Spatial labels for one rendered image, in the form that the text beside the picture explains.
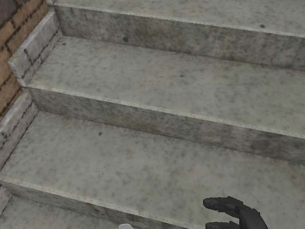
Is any robot right hand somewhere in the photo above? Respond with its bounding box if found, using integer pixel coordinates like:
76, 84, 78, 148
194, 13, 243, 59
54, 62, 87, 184
203, 196, 268, 229

